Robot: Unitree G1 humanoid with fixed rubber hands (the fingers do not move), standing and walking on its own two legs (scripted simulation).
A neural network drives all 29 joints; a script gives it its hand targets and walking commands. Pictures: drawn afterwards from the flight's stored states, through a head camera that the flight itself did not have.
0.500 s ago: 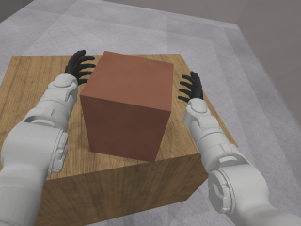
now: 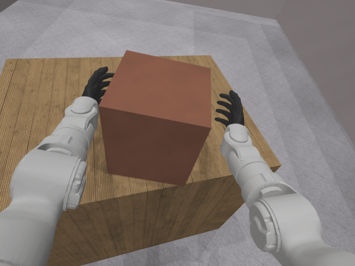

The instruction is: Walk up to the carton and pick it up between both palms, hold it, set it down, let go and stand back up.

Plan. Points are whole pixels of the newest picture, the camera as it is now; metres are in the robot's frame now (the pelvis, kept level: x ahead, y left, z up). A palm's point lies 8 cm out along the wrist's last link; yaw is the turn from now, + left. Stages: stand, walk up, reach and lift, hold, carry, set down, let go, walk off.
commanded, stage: reach and lift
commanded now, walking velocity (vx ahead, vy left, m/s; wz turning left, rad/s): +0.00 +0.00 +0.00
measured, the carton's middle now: (157, 122) +0.47 +0.00 +0.05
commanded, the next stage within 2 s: none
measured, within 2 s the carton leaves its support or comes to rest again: leaves its support in 1.82 s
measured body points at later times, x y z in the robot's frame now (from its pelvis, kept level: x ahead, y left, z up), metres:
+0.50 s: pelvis +0.00 +0.00 +0.00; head +0.06 +0.06 +0.45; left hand +0.49 +0.15 +0.10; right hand +0.41 -0.15 +0.09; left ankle +0.03 +0.09 -0.73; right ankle +0.00 -0.16 -0.73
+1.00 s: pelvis +0.02 +0.01 +0.02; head +0.05 +0.05 +0.46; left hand +0.48 +0.15 +0.11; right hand +0.40 -0.15 +0.09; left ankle +0.03 +0.09 -0.73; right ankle +0.00 -0.16 -0.73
